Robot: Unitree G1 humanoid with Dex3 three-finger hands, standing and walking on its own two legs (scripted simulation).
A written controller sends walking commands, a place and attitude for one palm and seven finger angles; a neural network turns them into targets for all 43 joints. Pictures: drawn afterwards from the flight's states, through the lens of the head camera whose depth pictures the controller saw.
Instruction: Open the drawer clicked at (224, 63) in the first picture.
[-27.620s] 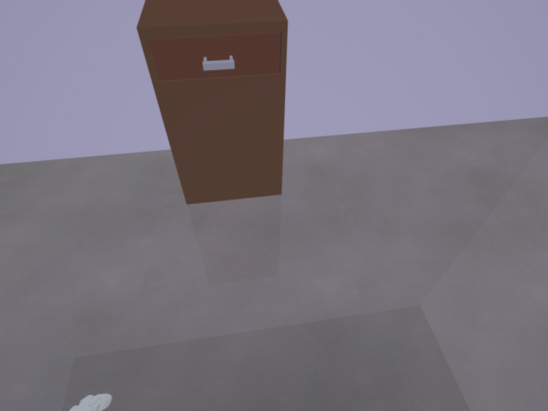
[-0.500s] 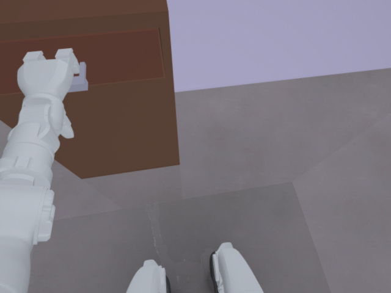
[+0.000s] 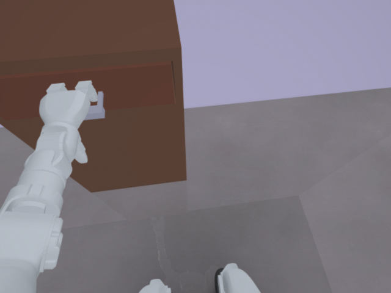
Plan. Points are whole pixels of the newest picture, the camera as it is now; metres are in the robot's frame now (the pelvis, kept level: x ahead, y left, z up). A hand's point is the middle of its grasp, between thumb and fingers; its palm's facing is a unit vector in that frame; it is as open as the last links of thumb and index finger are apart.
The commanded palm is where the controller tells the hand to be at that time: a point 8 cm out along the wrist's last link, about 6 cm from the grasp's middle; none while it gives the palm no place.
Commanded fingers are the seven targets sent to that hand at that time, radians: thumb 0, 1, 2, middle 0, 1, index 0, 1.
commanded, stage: lift the fingers back up to retry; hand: left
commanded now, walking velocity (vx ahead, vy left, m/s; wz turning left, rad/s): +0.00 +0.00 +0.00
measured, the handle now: (80, 105) +0.53 +0.24 +0.00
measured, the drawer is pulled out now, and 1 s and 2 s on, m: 0.00 0.01 0.00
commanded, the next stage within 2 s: re-aim the fingers above the handle in 0.30 s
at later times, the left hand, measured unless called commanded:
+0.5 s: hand (70, 106) +0.49 +0.23 +0.05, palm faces -0.06 -0.01 -1.00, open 13.6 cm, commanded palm +0.46 +0.23 +0.11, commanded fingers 0.00 -0.50 0.30 -0.30 -1.20 -0.30 -1.20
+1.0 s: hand (70, 107) +0.48 +0.23 +0.05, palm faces -0.06 +0.00 -1.00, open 13.9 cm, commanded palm +0.46 +0.24 +0.11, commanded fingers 0.00 -0.50 0.30 -0.30 -1.20 -0.30 -1.20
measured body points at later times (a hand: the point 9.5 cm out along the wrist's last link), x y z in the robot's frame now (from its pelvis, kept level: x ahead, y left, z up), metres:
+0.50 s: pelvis +0.02 -0.01 +0.02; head +0.11 -0.02 +0.46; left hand +0.48 +0.22 +0.11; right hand +0.09 -0.28 -0.12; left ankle -0.04 +0.11 -0.70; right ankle +0.02 -0.14 -0.70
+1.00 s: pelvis -0.01 -0.01 +0.01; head +0.10 -0.02 +0.45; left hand +0.48 +0.23 +0.11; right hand +0.00 -0.29 -0.12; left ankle -0.04 +0.11 -0.70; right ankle +0.02 -0.14 -0.70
